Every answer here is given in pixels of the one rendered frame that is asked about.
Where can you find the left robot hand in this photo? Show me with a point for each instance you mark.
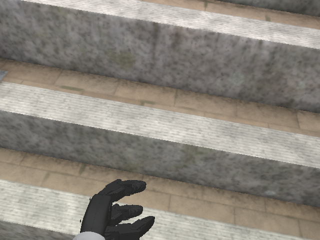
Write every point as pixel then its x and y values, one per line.
pixel 101 217

